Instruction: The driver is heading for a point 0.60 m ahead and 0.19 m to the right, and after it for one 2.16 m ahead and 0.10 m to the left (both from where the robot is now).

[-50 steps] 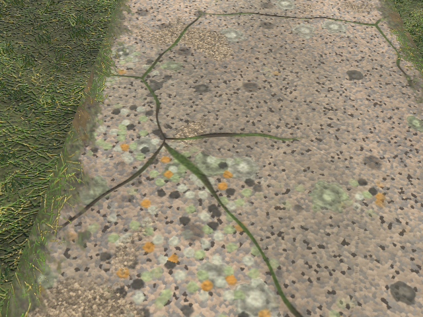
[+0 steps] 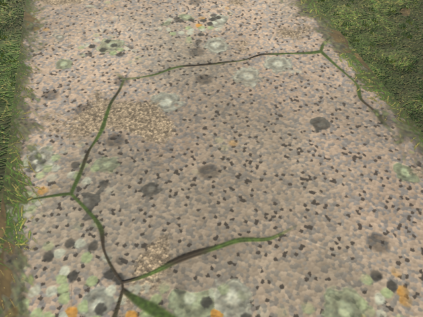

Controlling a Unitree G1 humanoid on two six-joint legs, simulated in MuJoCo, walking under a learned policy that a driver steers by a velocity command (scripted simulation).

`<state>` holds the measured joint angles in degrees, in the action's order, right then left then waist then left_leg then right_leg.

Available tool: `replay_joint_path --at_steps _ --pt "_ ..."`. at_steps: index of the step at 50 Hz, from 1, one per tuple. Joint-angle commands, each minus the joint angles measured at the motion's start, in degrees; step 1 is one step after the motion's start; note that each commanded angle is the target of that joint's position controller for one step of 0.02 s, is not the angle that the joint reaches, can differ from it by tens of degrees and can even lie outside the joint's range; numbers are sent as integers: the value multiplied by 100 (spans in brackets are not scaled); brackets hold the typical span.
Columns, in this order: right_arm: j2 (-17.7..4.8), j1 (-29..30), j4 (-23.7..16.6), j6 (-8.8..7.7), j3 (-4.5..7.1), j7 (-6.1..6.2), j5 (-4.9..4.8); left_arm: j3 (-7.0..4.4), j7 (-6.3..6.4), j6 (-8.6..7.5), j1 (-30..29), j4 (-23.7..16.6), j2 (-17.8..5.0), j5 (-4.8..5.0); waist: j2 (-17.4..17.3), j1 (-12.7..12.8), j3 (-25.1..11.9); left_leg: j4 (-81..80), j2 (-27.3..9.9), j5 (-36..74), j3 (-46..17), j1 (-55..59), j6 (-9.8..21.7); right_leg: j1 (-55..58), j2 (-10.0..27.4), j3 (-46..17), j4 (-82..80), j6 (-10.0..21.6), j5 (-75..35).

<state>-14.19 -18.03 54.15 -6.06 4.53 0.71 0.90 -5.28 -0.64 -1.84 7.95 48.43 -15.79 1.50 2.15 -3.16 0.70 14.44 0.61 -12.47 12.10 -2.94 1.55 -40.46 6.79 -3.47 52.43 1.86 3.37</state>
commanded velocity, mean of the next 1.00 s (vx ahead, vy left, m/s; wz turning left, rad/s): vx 0.25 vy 0.00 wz -0.51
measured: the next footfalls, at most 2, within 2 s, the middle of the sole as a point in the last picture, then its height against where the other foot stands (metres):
right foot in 0.22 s outside the picture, level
left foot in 0.68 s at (227, 305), level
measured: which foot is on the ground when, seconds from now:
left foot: down 0.00-0.20, up 0.22-0.66, down 0.68-1.00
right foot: up 0.00-0.20, down 0.22-0.68, up 0.70-1.00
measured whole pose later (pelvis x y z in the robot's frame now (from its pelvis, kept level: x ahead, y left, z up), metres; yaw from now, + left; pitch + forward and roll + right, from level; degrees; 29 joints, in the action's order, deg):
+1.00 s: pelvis +0.38 -0.10 -0.01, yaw -31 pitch +2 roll +0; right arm -14.8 -9.4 42.5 -0.3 2.6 -0.2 0.2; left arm -3.2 1.1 2.6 9.3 39.4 -15.4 -0.2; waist 0.1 -2.1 2.7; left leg 26.8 -0.4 -7.1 1.7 -21.3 1.2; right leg -19.5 0.9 -3.2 36.5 -2.0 18.5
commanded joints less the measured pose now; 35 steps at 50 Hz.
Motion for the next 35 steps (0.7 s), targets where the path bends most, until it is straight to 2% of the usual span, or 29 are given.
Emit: replay_joint_path --at_steps 1,5,6,7,8,9,10,11,12,13,14,15,16,17,19,21,24,26,28,30,32,33,34,35 --pt "-901 300 -400 -48 188 72 -45 61 -125 -50 -439 -445 -32 -33 -459 57 322 -744 -1651 1488 -468 -48 744 -69 65 180 -714 19 -525" --pt "-1034 -13 -302 83 246 76 -145 96 -255 -43 -1025 -774 -52 -15 -478 -90 516 -439 -1830 1845 -160 624 655 -145 -57 523 -1280 186 -59" --pt "-1086 -7 -300 120 263 74 -174 83 -283 -38 -1055 -839 -92 -7 -525 -43 495 -257 -1863 2256 -78 751 609 -26 -137 637 -1368 265 192" --pt "-1169 62 -326 152 283 78 -194 48 -300 -32 -985 -881 -171 -1 -610 67 388 36 -1866 3124 24 813 551 280 -294 800 -1429 368 464" --pt "-1267 125 -357 190 307 87 -220 -12 -301 -20 -778 -883 -285 4 -737 232 176 479 -1855 4171 105 854 493 727 -514 991 -1419 480 759" --pt "-1341 205 -387 239 321 94 -243 -115 -290 -11 -257 -790 -465 24 -808 549 -136 1263 -1786 5038 203 798 419 1437 -785 1157 -1491 621 949" --pt "-1342 320 -429 275 302 98 -275 -295 -245 -11 662 -548 -762 36 -706 1059 -607 2474 -1564 5092 353 367 240 2769 -1070 1207 -1938 833 578" --pt "-1151 281 -546 241 223 112 -147 -525 -115 38 1603 -312 -1331 24 -85 1400 -1122 4321 -1310 3213 363 -1143 -78 4565 -445 -6 -2151 1175 623" --pt "-253 -125 -887 56 -36 38 26 -556 -92 -19 1369 -364 -1903 38 1278 593 -1520 6165 -112 -2045 -380 -3615 -380 6101 921 -3317 -2814 2154 1502" --pt "-660 474 -1023 -213 -3 -39 -235 -411 -126 -100 1622 -511 -1490 -54 640 1000 -2043 6745 -23 -2191 -1637 -4265 -256 6344 1256 -4442 -3642 2280 1933" --pt "-845 931 -1158 -322 48 -76 -417 -308 -144 -177 1436 -450 -1126 -83 385 1005 -1270 6625 -279 -1615 -1640 -4764 -101 5921 1130 -3596 -3691 1996 1360" --pt "-849 935 -1104 -359 42 -34 -318 -234 -143 -216 958 -558 -897 -42 -5 728 -811 6145 -526 -1122 -1643 -4478 -40 5024 877 -2783 -3591 1773 368" --pt "-919 851 -1004 -323 102 25 -143 -174 -135 -220 430 -695 -707 -57 -163 441 -522 5695 -708 -865 -1631 -3955 -111 4120 638 -2092 -3534 1595 -767" --pt "-1001 696 -985 -230 157 42 -78 -128 -105 -216 188 -805 -591 -109 -131 239 -482 5471 -810 -770 -1652 -3475 -178 3560 490 -1688 -3557 1522 -1622" --pt "-852 638 -1070 -53 157 58 -23 -153 -38 -213 182 -825 -723 -122 -182 88 -467 5034 -747 -680 -1538 -3094 -352 2984 340 -1296 -3561 1514 -2756" --pt "-674 840 -1206 48 105 91 25 -212 55 -190 339 -797 -931 -114 -106 103 -444 4390 -536 -209 -1404 -3035 -474 2700 108 -923 -3507 1437 -3391" --pt "-515 1345 -1409 97 17 60 12 -219 178 -39 511 -781 -922 -22 185 292 -537 3118 -215 811 -1347 -2820 -511 2615 -238 -671 -3286 1092 -3117" --pt "-523 1670 -1521 105 -10 -8 -39 -214 241 65 629 -789 -903 3 333 453 -617 2420 -28 1347 -1370 -2625 -492 2697 -280 -811 -3145 901 -2617" --pt "-587 1928 -1635 118 -8 -64 -67 -208 279 143 737 -789 -897 -10 383 561 -602 2005 86 1374 -1450 -2580 -491 2872 -200 -1139 -2954 826 -2112" --pt "-742 1936 -1691 98 38 -95 -52 -196 307 191 730 -839 -862 -27 429 527 -583 1666 124 1053 -1624 -2567 -423 3175 -92 -1600 -2635 798 -1775" --pt "-867 1682 -1673 28 90 -103 -28 -176 326 201 525 -968 -822 -29 553 361 -587 1224 121 917 -1667 -2276 -263 3364 -130 -1971 -2226 713 -1509" --pt "-914 1402 -1635 -26 110 -85 13 -143 321 195 368 -1060 -760 -25 499 160 -678 721 -19 1659 -1626 -1681 -107 3237 -364 -1927 -1811 543 -1289" --pt "-1238 1017 -1640 -45 175 -31 136 -47 310 159 327 -1242 -481 -118 -22 76 -1232 930 -923 3377 -2283 -402 274 2629 -757 -1570 -698 287 -432" --pt "-1362 858 -1707 37 159 14 276 12 295 128 1274 -1191 -212 -165 -1472 479 -1780 1238 -2373 5934 -3794 1140 1311 1259 -1630 -924 780 -101 3629"
Velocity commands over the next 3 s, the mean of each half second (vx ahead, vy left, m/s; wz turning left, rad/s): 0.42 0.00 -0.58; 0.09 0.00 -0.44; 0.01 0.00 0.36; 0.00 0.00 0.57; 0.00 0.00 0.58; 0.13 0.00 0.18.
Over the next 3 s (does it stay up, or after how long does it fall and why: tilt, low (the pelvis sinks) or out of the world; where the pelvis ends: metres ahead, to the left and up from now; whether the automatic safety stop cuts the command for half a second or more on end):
stays up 0.44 -0.02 0.00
